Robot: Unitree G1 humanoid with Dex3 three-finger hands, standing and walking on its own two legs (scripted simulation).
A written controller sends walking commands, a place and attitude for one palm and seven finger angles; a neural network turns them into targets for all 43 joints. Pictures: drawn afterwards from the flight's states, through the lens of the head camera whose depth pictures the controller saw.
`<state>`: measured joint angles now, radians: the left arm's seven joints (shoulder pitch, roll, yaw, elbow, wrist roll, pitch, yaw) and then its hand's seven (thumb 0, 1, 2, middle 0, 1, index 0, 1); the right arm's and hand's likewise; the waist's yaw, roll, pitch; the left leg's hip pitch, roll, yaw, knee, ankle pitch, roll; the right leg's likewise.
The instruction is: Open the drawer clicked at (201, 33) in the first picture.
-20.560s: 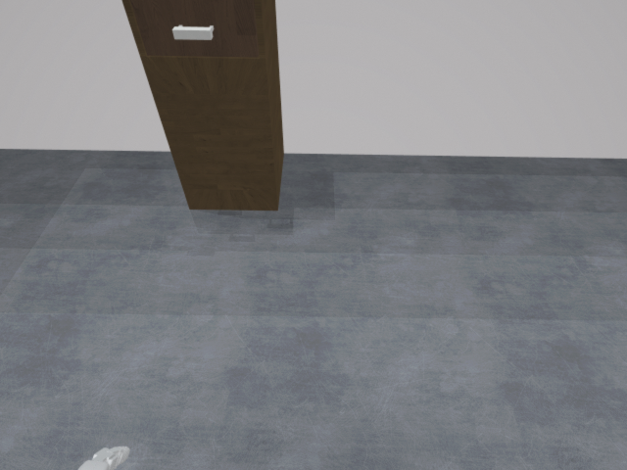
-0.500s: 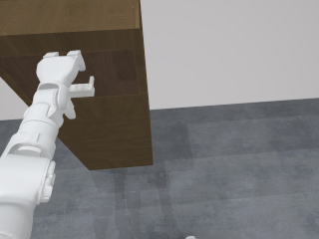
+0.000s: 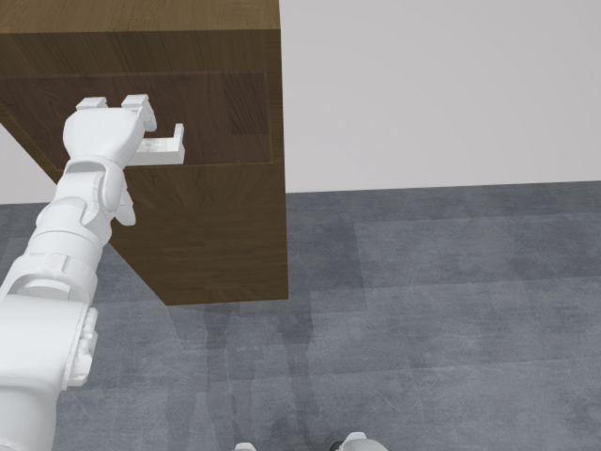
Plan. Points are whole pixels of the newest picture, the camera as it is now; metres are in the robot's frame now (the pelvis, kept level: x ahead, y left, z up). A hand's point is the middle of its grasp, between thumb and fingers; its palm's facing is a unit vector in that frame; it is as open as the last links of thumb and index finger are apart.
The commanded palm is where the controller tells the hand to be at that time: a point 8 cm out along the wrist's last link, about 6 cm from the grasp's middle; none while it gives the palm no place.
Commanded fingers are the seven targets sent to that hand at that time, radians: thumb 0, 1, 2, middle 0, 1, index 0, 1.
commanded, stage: lower the fingers behind the handle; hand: left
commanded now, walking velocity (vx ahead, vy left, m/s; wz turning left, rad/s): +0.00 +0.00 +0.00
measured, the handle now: (145, 141) +0.54 +0.22 +0.06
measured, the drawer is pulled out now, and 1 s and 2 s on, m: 0.00 0.00 0.00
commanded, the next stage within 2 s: lift the fingers back up to retry in 0.70 s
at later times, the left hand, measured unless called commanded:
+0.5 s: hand (124, 163) +0.49 +0.24 +0.06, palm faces -0.02 +0.04 -1.00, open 13.9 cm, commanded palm +0.48 +0.23 +0.08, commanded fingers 0.00 -0.50 0.30 -0.30 -1.20 -0.30 -1.20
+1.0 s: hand (124, 161) +0.49 +0.24 +0.07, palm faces -0.05 +0.01 -1.00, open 13.9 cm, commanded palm +0.48 +0.23 +0.11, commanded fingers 0.00 -0.50 0.30 -0.30 -1.20 -0.30 -1.20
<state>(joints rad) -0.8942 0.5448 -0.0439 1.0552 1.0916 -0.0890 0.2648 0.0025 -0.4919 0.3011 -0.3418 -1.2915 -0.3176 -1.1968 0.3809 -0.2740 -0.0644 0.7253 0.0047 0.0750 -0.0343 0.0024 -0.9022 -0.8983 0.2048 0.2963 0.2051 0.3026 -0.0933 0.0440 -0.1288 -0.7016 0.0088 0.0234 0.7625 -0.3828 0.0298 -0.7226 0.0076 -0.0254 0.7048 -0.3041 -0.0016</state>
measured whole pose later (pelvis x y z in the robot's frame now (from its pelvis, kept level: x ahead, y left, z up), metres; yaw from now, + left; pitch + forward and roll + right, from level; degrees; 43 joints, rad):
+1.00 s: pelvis -0.01 +0.00 -0.01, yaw +0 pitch +19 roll -1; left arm -0.95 0.59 -0.05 1.08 1.07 -0.06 0.19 0.00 -0.49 0.30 -0.29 -1.31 -0.32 -1.20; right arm 0.38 -0.27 -0.04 0.69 0.02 0.07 -0.05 0.00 -0.90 -0.90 0.21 0.30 0.21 0.30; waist -0.11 0.05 -0.12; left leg -0.76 0.01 0.02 0.81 -0.38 0.03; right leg -0.78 0.01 -0.02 0.75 -0.30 0.00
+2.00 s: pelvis +0.01 -0.01 +0.01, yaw +0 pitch +15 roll -1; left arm -0.85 0.56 -0.02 0.93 1.06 -0.07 0.15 0.00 -0.49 0.30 -0.32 -1.20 -0.33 -1.20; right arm 0.32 -0.27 -0.05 0.69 0.02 0.11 -0.04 0.00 -0.90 -0.90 0.20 0.30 0.20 0.30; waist -0.06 0.06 -0.10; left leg -0.55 0.01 0.02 0.66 -0.36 0.02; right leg -0.58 0.01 -0.02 0.62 -0.29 -0.01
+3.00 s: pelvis +0.01 +0.00 +0.01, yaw +0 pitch +15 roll -1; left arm -0.88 0.56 -0.03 0.96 1.06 -0.09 0.12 0.00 -0.49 0.30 -0.33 -1.22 -0.36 -1.23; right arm 0.34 -0.26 -0.04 0.69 0.02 0.10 -0.04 0.00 -0.90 -0.90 0.21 0.30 0.21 0.30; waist -0.07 0.05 -0.11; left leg -0.57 0.00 0.03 0.67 -0.36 0.04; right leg -0.59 0.00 -0.01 0.62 -0.29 0.01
